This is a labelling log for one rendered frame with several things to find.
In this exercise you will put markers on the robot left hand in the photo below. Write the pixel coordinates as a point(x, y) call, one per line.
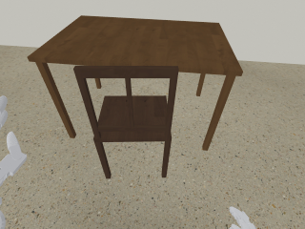
point(10, 164)

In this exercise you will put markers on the table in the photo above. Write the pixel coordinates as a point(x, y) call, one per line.
point(195, 47)

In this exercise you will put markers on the chair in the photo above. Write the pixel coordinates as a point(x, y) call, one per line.
point(130, 118)

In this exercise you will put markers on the robot right hand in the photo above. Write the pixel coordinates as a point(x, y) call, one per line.
point(241, 218)

